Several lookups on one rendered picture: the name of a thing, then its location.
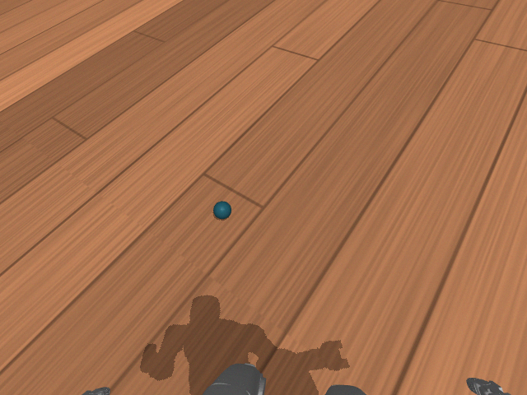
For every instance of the right robot hand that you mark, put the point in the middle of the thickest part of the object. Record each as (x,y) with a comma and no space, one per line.
(482,387)

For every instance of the ball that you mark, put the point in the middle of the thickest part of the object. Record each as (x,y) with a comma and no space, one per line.
(222,210)

